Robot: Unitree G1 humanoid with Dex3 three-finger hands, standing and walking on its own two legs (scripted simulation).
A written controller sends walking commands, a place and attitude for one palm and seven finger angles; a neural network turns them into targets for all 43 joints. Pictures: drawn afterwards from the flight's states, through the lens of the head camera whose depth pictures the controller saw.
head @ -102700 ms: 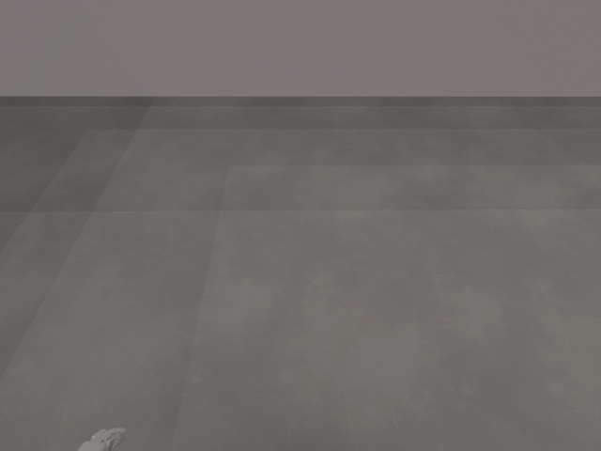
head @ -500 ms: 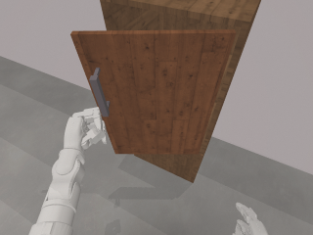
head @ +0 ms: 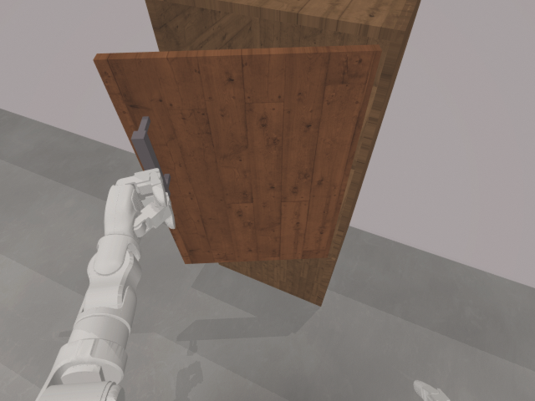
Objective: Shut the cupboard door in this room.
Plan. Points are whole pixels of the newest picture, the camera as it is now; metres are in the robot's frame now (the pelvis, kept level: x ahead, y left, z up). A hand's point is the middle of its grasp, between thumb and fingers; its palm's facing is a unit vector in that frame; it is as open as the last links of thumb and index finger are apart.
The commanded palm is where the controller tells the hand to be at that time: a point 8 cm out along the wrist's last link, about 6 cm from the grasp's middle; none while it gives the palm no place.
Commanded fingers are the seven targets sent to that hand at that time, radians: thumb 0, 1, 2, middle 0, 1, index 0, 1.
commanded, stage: bring the fist close to the handle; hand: left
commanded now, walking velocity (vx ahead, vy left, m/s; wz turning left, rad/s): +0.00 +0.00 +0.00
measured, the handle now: (155, 161) +0.48 +0.20 +0.08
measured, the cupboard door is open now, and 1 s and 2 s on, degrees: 26 17 5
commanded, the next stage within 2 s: push the door shut along its arc in 0.06 s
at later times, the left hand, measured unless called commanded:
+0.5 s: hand (175, 184) +0.42 +0.15 +0.09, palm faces -0.04 -1.00 -0.03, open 3.1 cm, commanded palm +0.40 +0.21 +0.09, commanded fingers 0.00 0.90 0.90 -1.30 -1.50 -1.30 -1.50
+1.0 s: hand (191, 163) +0.47 +0.14 +0.09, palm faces -0.18 -0.98 -0.02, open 3.1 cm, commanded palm +0.47 +0.19 +0.09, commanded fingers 0.00 0.90 0.90 -1.30 -1.50 -1.30 -1.50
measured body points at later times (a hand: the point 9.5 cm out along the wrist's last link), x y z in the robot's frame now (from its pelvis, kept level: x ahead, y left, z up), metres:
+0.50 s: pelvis -0.01 +0.01 -0.01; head +0.04 +0.00 +0.44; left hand +0.42 +0.21 +0.10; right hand +0.10 -0.25 -0.12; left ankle +0.02 +0.12 -0.71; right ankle +0.00 -0.09 -0.71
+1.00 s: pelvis -0.01 +0.01 -0.02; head +0.07 +0.01 +0.42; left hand +0.48 +0.19 +0.09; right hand +0.01 -0.27 -0.13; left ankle +0.02 +0.12 -0.71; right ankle +0.00 -0.09 -0.71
